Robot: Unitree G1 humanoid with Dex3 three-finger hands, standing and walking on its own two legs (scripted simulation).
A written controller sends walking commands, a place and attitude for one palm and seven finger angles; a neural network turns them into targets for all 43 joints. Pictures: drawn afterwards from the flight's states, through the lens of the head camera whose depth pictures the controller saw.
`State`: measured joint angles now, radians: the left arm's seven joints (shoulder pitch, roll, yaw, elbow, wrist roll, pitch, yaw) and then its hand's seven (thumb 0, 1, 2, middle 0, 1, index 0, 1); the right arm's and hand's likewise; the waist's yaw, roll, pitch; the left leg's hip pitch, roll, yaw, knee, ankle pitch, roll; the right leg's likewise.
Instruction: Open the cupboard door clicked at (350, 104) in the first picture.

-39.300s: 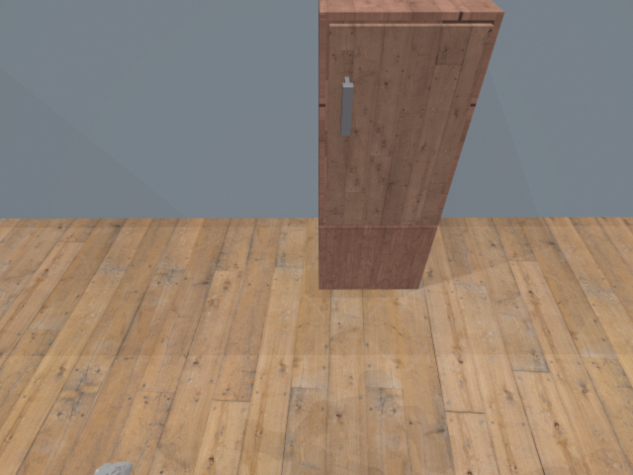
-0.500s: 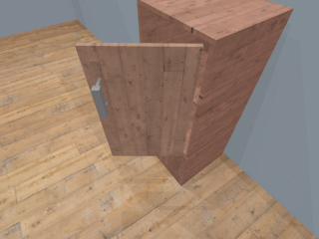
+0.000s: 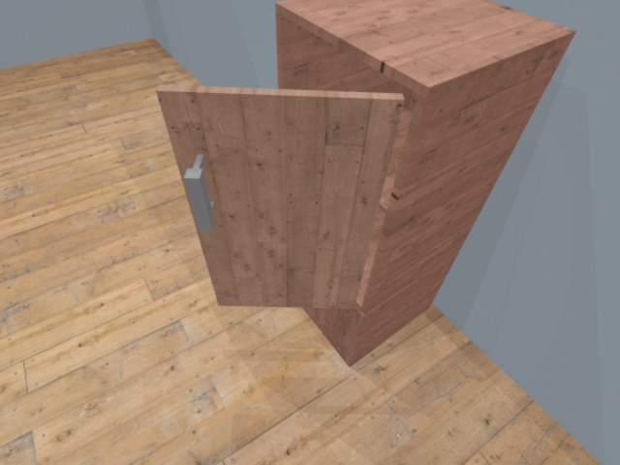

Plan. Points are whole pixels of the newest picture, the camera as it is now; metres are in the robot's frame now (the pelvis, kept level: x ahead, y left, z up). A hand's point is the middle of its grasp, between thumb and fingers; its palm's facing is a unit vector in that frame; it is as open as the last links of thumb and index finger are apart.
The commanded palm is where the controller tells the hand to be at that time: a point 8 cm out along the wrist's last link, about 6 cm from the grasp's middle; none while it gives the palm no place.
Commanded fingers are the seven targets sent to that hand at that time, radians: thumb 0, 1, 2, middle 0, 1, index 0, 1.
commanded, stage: look again from close up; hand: left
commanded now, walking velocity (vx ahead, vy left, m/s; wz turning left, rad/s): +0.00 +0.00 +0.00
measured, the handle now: (203, 193) +0.52 +0.23 +0.03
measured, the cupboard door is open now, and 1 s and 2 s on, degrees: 54 54 54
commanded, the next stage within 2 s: raise the hand with hooked fingers in 0.34 s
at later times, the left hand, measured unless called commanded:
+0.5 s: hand out of the picture +0.04 +0.18 -0.16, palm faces +0.13 -0.97 -0.20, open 7.4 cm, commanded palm +0.09 +0.22 -0.07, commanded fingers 0.00 0.81 0.86 -0.21 -0.36 -0.21 -0.36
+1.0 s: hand out of the picture +0.12 +0.19 -0.03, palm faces +0.20 -0.98 -0.07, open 9.4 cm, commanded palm +0.12 +0.24 -0.03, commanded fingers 0.00 0.22 0.61 -0.25 -0.74 -0.25 -0.74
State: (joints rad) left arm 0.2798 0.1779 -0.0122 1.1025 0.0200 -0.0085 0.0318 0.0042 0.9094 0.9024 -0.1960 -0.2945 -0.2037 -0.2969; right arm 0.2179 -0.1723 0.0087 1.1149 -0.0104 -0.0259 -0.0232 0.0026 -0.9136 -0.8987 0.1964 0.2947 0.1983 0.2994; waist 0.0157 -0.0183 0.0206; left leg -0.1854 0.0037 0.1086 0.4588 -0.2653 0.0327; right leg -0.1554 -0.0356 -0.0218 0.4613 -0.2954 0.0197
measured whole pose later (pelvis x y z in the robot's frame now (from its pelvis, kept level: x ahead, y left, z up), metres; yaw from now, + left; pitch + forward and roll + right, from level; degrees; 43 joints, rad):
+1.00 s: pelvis -0.05 -0.04 -0.08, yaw +4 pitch +11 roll -2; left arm 0.42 0.23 0.24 0.07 -0.30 -0.55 -0.31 0.02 0.45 0.71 -0.23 -0.59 -0.24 -0.59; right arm 0.17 -0.27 -0.03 0.56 0.02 -0.27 -0.06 0.01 -0.91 -0.90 0.20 0.29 0.20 0.30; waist 0.06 0.00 -0.12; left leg -0.86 0.06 -0.04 1.13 -0.47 -0.03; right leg -0.76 -0.01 -0.15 1.10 -0.54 -0.06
